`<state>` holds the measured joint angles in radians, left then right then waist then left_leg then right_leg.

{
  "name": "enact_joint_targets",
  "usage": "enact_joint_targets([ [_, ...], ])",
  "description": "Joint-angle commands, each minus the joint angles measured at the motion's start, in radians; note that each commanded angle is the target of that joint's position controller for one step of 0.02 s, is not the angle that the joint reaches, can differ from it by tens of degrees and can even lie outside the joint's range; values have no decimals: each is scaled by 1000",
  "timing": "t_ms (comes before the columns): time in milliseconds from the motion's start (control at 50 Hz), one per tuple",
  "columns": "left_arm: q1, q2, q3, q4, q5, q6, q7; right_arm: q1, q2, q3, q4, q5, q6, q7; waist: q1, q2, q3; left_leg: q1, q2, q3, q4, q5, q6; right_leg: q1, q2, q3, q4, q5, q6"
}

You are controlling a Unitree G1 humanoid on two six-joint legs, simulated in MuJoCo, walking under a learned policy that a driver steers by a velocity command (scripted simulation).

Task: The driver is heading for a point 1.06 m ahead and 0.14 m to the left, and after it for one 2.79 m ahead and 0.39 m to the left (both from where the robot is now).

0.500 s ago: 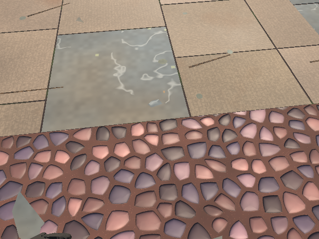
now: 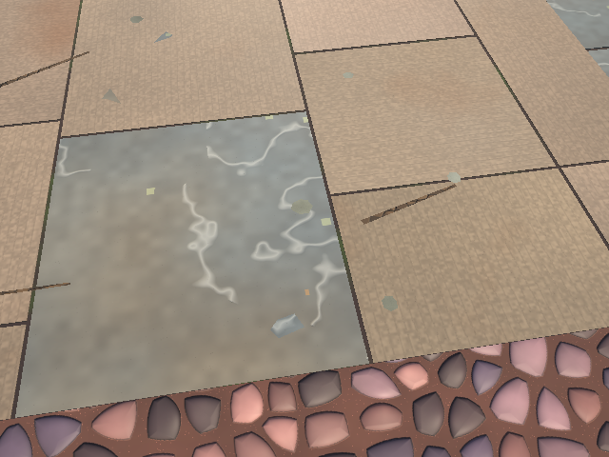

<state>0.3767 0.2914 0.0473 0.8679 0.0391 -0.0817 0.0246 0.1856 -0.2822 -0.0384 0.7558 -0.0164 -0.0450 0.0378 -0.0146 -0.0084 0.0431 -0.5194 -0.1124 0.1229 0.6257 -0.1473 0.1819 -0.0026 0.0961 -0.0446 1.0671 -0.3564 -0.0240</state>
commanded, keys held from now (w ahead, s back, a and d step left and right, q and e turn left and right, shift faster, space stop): w+q+shift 0.36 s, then w+shift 0.14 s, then w+e+shift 0.50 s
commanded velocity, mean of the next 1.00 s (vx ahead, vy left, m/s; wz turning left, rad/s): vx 1.00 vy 0.00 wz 0.20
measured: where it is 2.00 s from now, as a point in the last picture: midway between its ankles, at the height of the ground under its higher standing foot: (261, 51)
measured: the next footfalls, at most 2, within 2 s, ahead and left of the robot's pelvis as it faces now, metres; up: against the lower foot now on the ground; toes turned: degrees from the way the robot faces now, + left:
right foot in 0.38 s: +0.61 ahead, -0.08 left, +0.00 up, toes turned +23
left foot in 0.78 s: +0.83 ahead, +0.30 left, +0.00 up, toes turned +19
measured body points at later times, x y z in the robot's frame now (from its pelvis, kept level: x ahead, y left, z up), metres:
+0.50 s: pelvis +0.48 +0.01 +0.02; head +0.51 +0.02 +0.47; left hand +0.54 +0.32 -0.07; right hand +0.65 -0.25 -0.09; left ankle +0.28 +0.04 -0.59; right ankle +0.57 -0.10 -0.70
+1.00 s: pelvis +0.90 +0.19 +0.03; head +0.90 +0.20 +0.48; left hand +0.98 +0.49 -0.07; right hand +0.98 -0.09 -0.08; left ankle +0.79 +0.28 -0.70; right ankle +0.96 +0.08 -0.61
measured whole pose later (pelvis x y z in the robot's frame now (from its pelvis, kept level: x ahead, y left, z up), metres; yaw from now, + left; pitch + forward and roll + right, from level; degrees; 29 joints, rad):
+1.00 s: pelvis +0.90 +0.19 +0.03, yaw +10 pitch +2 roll +2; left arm 0.22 0.33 0.06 0.77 0.02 -0.01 -0.05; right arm 0.40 -0.30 -0.05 0.82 -0.02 -0.10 0.00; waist -0.03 -0.05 -0.02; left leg -0.07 0.00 0.16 0.37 -0.33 0.00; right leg -0.69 -0.07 -0.02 1.22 -0.21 -0.08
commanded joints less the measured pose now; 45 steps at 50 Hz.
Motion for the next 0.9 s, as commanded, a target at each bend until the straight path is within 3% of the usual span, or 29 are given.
enact_joint_targets([
  [20, -136, 93, -19, -207, -5, -65, -15, 253, -195, -81, 19, 2, 15, -16, -91, 25, -218, 809, 378, -898, -375, -350, 269, -845, -70, 198, 550, 31, 12],
  [40, -162, 96, -24, -215, 3, -71, -22, 241, -130, -65, 39, 3, 14, -18, -39, -94, -109, 606, 339, -802, -410, -301, 212, -781, -116, 174, 411, 78, -2],
  [80, -181, 68, -39, -239, 40, -32, -29, 219, -113, -50, 52, 7, -6, -30, 37, -101, -4, 340, 237, -646, -434, -178, 163, -687, -160, 153, 297, 51, 24],
  [100, -172, 56, -47, -246, 46, -8, -32, 216, -119, -48, 52, 9, -17, -29, 58, -72, 19, 255, 204, -598, -448, -161, 159, -665, -180, 137, 230, 34, 38],
  [140, -259, 50, -61, -295, 42, 11, -39, 213, -157, -57, 40, 15, -35, -23, 51, -36, 63, 117, 151, -525, -496, -86, 158, -620, -198, 84, 41, 82, 62],
  [180, -388, 39, -73, -343, 20, 6, -50, 230, -158, -62, 33, 18, -39, -23, 6, -1, 90, 61, 108, -481, -517, 26, 123, -552, -191, 49, -181, 267, 80],
  [260, -492, 31, -79, -371, -2, -2, -51, 318, -185, -80, 47, 32, -34, -18, -91, 56, 20, 268, 108, -487, -435, 355, 49, -488, -122, 27, -428, 482, 63],
  [300, -509, 44, -76, -384, -4, -9, -45, 316, -193, -86, 44, 26, -28, -29, -94, 70, 0, 376, 125, -510, -367, 433, 26, -460, -104, 48, -531, 449, 50],
  [340, -389, 106, -49, -351, -6, -17, -28, 282, -229, -94, 32, 20, -30, -37, -32, 68, -98, 430, 128, -517, -187, 654, -17, -265, -57, 57, -581, 334, 30],
  [360, -228, 147, -27, -313, -13, -23, -15, 240, -264, -101, 22, 16, -34, -32, 65, 68, -195, 405, 112, -505, 4, 677, -36, -82, -68, 70, -584, 269, 15],
  [380, 1, 200, 0, -260, -2, -28, 5, 189, -236, -93, 9, 8, -48, -28, 180, 56, -309, 283, 88, -469, 250, 552, -44, 166, -162, 126, -522, 152, -14],
  [400, 170, 267, 27, -232, 38, -29, 22, 211, -79, -53, -23, 20, -61, -31, 197, -145, -447, 64, 21, -362, 590, -24, -47, 412, -436, 445, -557, -199, -69],
  [420, 78, 325, 47, -222, 35, -19, 6, 322, -43, -24, -70, 51, -55, -23, 80, -446, -548, -160, -21, -280, 790, -331, -73, 484, -585, 988, -765, -339, -188],
  [440, -26, 191, 33, -242, 25, -12, -4, 232, -114, -28, -26, 17, -35, -34, 92, -215, -358, -257, 73, -261, 804, -218, -60, 349, -503, 880, -788, -451, -175],
  [460, -66, 112, 16, -229, 15, -12, -12, 141, -123, -28, -33, -4, -30, -24, 97, -81, -221, -252, 101, -242, 747, -141, -70, 204, -445, 687, -782, -292, -160],
  [480, -63, 88, 12, -201, 22, -13, -17, 84, -111, -25, -47, -14, -26, -13, 88, -9, -151, -230, 120, -236, 703, -130, -76, 98, -405, 569, -792, -116, -148],
  [540, 36, 50, 0, -94, 0, -38, -26, 7, -46, -1, -112, -35, -8, 10, 37, -83, -58, -232, 135, -270, 604, -205, -92, -33, -339, 421, -826, 143, -154],
  [600, 27, 85, 8, -69, -29, -45, -26, -123, -64, 18, -200, -53, -10, 25, -5, -89, 17, -287, 189, -201, 387, -137, -127, -106, -316, 352, -926, 185, -179],
  [660, -23, 155, 32, -84, -35, -41, -38, -189, -52, 43, -219, -26, -24, 53, -12, -67, 40, 124, 143, -100, 79, 93, -149, -390, -245, 224, -1041, 288, -153],
  [700, 2, 210, 46, -76, -40, -42, -50, -164, -93, 29, -201, -18, -23, 42, -25, -62, 29, 244, 121, -89, 41, 117, -144, -349, -276, 222, -1018, 461, -149],
  [720, 23, 220, 47, -68, -41, -42, -53, -133, -119, 17, -188, -20, -24, 28, -41, -45, -5, 297, 103, -85, 9, 82, -137, -283, -274, 201, -924, 633, -136],
  [740, 45, 230, 48, -55, -41, -38, -52, -31, -142, 2, -153, -29, -27, 10, -91, -19, -78, 417, 75, -79, -26, 32, -128, -238, -244, 161, -730, 789, -117],
  [760, 57, 237, 50, -49, -42, -35, -50, 122, -167, -15, -106, -41, -30, -10, -163, -9, -171, 617, 82, -84, -31, -7, -122, -301, -203, 146, -482, 780, -101],
  [780, 52, 174, 33, -61, -38, -36, -50, 276, -242, -41, -90, -65, -36, -35, -232, 55, -268, 815, 267, -261, -58, -237, -107, -475, -136, 119, -148, 527, -83],
  [800, 116, 17, 3, -103, -51, -30, -39, 320, -313, -51, -96, -90, -40, -48, -152, 272, -368, 903, 556, -700, -220, -578, -91, -666, -71, 122, 213, -149, -76],
  [820, 114, 85, 13, -123, -61, -18, -36, 264, -292, -55, -105, -58, -28, -49, -124, 268, -385, 836, 590, -966, -384, -656, -41, -761, -69, 142, 331, -58, -90],
  [840, 33, 105, 18, -120, -44, -3, -35, 165, -197, -37, -103, -43, -28, -48, -83, 159, -204, 712, 528, -780, -367, -608, -34, -814, -137, 127, 326, 42, -90],
  [860, -16, 91, 14, -115, -31, 6, -45, 123, -139, -26, -93, -32, -36, -42, -66, 101, -109, 597, 477, -612, -362, -414, -35, -802, -169, 116, 277, 90, -82],
  [900, -10, 59, 14, -98, -20, 34, -63, 112, -98, -16, -65, -27, -47, -42, -7, 104, -45, 467, 415, -405, -403, -188, -60, -739, -202, 115, 232, 97, -60],
])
